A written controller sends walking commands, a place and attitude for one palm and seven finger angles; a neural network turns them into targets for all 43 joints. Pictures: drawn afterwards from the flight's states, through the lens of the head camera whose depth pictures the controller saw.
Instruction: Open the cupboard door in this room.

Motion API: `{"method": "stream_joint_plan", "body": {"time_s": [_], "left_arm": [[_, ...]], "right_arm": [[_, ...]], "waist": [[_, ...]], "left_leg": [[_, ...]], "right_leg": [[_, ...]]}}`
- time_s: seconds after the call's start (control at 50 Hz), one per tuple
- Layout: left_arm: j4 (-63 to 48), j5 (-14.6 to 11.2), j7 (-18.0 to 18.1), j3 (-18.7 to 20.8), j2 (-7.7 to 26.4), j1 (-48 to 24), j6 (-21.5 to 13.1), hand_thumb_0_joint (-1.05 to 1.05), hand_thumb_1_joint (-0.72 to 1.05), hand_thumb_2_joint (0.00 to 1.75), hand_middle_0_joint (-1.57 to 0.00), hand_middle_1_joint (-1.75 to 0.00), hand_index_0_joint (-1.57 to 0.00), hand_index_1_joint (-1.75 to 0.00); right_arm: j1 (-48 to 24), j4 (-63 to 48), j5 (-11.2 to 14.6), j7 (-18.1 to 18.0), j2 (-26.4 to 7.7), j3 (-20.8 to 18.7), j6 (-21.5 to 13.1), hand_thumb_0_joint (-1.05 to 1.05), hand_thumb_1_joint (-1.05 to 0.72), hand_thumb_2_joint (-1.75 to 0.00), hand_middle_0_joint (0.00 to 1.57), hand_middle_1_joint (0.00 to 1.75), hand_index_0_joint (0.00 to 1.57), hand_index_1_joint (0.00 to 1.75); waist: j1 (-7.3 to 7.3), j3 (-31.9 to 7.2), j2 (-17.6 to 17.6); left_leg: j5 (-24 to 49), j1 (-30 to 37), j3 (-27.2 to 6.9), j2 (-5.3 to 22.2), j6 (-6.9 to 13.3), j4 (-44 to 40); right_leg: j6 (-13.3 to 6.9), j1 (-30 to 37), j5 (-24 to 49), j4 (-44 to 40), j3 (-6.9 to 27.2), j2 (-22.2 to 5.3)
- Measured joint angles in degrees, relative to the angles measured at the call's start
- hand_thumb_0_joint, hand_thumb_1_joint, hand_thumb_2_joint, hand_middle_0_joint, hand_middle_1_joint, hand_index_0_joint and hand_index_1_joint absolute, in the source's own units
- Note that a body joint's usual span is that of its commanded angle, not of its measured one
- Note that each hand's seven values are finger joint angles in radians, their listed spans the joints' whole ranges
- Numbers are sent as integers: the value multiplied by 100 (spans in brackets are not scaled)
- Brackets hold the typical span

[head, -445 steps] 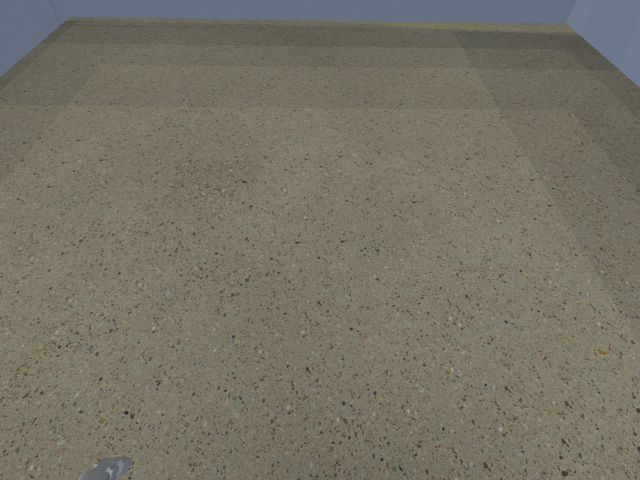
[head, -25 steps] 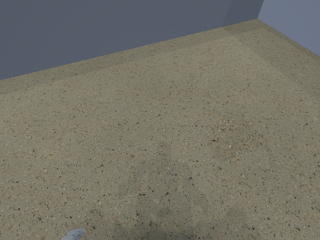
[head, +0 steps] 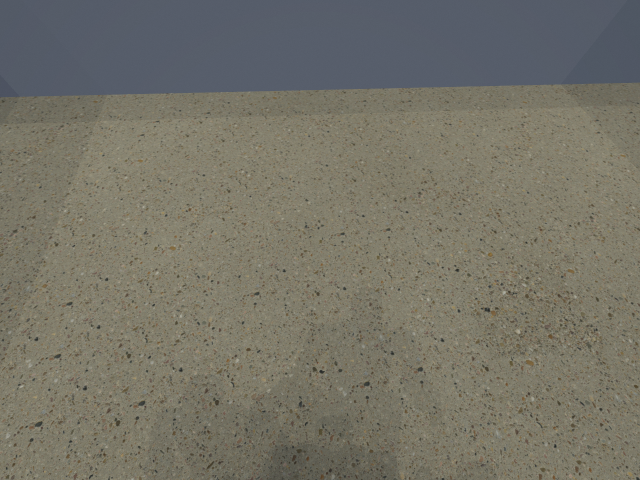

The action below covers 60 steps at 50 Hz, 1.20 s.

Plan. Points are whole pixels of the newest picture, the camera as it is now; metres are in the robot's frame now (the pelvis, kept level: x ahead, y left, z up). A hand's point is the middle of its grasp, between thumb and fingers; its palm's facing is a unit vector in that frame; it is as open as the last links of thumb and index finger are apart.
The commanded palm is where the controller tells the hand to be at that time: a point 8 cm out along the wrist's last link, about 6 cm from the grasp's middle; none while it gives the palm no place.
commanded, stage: turn or walk to find it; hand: left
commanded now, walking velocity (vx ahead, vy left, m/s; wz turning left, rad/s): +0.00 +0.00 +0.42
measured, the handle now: out of the picture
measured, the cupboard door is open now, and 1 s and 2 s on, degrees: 0 0 0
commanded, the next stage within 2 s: none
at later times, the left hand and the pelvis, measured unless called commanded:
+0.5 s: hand out of the picture +0.05 +0.18 -0.14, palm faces +0.19 -0.95 -0.27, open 7.3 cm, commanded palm none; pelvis -0.03 -0.03 +0.01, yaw +11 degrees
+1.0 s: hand out of the picture -0.12 +0.22 -0.17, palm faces +0.42 -0.87 -0.24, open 7.4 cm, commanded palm none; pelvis -0.07 +0.01 +0.01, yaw +23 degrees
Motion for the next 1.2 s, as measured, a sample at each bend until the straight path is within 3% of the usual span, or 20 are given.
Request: {"method": "stream_joint_plan", "body": {"time_s": [0.06, 0.12, 0.18, 0.32, 0.38, 0.42, 0.46, 0.5, 0.56, 0.62, 0.78, 0.84, 0.88, 0.92, 1.0, 1.08, 1.2], "left_arm": [[107, -7, 35, 58, 168, -22, 196, 1, 91, 90, -20, -30, -20, -30], [162, -18, 5, 85, 213, -120, 233, 1, 91, 90, -20, -30, -20, -30], [91, -26, -17, 74, 201, -218, 182, 1, 91, 90, -20, -30, -20, -30], [-137, -47, 0, 24, 49, -502, 140, 1, 91, 90, -20, -30, -20, -30], [-243, -67, 1, -18, -51, -609, 79, 1, 91, 90, -20, -30, -20, -30], [-331, -70, -3, -51, -96, -620, -9, 1, 91, 90, -20, -30, -20, -30], [-362, -22, 13, -87, -204, -627, -105, 1, 91, 90, -20, -30, -20, -30], [-397, -9, 12, -124, -296, -575, -132, 1, 91, 90, -20, -30, -20, -30], [-378, -2, 28, -146, -385, -454, -103, 1, 91, 90, -20, -30, -21, -30], [-306, 12, 34, -155, -408, -368, -87, 1, 91, 90, -20, -30, -21, -30], [-179, 70, 3, -94, -235, -226, -83, 1, 91, 90, -21, -30, -21, -30], [-120, 26, -3, -33, -95, -142, -30, 1, 91, 90, -21, -30, -21, -30], [-61, -6, 2, 32, 57, -125, 86, 1, 91, 90, -21, -30, -21, -30], [47, -1, 19, 77, 155, -120, 223, 1, 91, 90, -20, -30, -21, -30], [121, -7, -26, 107, 222, -190, 234, 1, 91, 90, -20, -30, -20, -30], [33, -26, -28, 81, 188, -302, 172, 1, 91, 90, -20, -30, -20, -30], [-138, -54, 0, 20, 26, -562, 131, 1, 91, 90, -20, -30, -20, -30]], "right_arm": [[-83, -71, -24, -25, 139, 69, -92, 0, -91, -90, 20, 30, 20, 30], [-86, -97, -33, -93, 212, 125, -127, 0, -91, -90, 20, 30, 20, 30], [-66, -92, -25, -105, 248, 153, -139, 0, -91, -90, 20, 30, 20, 30], [71, -89, -52, -81, 257, 100, -93, 0, -91, -90, 20, 30, 20, 30], [155, -70, -68, -72, 210, 47, -41, 0, -91, -90, 20, 30, 20, 30], [241, -52, -47, -61, 173, 5, -9, 0, -91, -90, 20, 30, 20, 30], [285, -23, -13, -52, 77, -60, 34, 0, -91, -90, 20, 30, 20, 30], [331, 16, -29, -48, 10, -120, 127, 0, -91, -90, 20, 30, 20, 30], [364, 65, -53, -2, -84, -180, 198, 1, -91, -90, 20, 30, 20, 30], [420, 90, -56, 25, -124, -194, 205, 1, -91, -90, 20, 30, 20, 30], [294, 150, -1, 13, -51, -96, 191, 1, -91, -90, 20, 30, 19, 30], [226, 50, 14, 8, -32, -38, 63, 1, -91, -90, 20, 30, 19, 30], [123, 10, -14, 7, 68, -19, -19, 1, -91, -90, 20, 30, 19, 30], [83, -37, -34, -18, 156, 23, -71, 0, -91, -90, 20, 30, 20, 30], [70, -66, -43, -97, 251, 109, -121, 0, -91, -90, 20, 30, 20, 30], [85, -68, -35, -109, 281, 137, -143, 0, -91, -90, 20, 30, 20, 30], [149, -71, -63, -92, 255, 81, -89, 0, -91, -90, 20, 30, 20, 30]], "waist": [[65, 20, -155], [44, -7, -100], [36, -41, -32], [-120, -99, 145], [-212, -114, 249], [-232, -155, 277], [-236, -135, 436], [-245, -136, 472], [-247, -133, 467], [-269, -126, 419], [-93, 3, 128], [-69, -11, 62], [-31, 29, -113], [-18, -4, -153], [-27, -59, -76], [-46, -93, 26], [-173, -115, 177]], "left_leg": [[-157, -22, 13, -94, 275, 132], [30, 105, -102, -133, 331, -207], [265, 202, -212, -189, 364, -537], [486, 128, -495, -289, 321, -698], [484, -27, -649, -317, 244, -548], [423, -189, -737, -369, 163, -332], [-55, -453, -845, -355, 86, 230], [-747, -847, -808, -419, 51, 1349], [-673, -1265, -635, -333, -21, 2746], [-481, -1321, -520, -146, -134, 3132], [-885, -519, -210, 82, -191, 1410], [-155, -19, -75, 68, -69, 120], [-1, -103, -37, -42, 189, 198], [-114, -109, -51, -66, 281, 186], [177, 43, -195, -138, 318, -339], [432, 113, -359, -234, 356, -685], [555, 4, -614, -353, 295, -704]], "right_leg": [[120, -486, -933, 1270, 602, 155], [184, -823, -732, 2133, 905, 325], [250, -938, -495, 2310, 1050, 386], [281, -638, -589, 1400, 1190, 524], [230, -285, -488, 524, 1169, 637], [191, 91, 47, -382, 1112, 680], [-60, 168, 298, -575, 982, 737], [-235, 177, 270, -507, 852, 672], [-280, 305, 353, -693, 721, 574], [-265, 387, 430, -826, 563, 479], [-132, 249, 429, -676, 224, 164], [14, 35, 273, -274, 85, 25], [97, -290, -403, 447, 353, -8], [126, -638, -832, 1330, 687, 167], [192, -987, -521, 2228, 976, 378], [259, -940, -442, 2104, 1110, 469], [246, -564, -643, 1204, 1214, 608]]}}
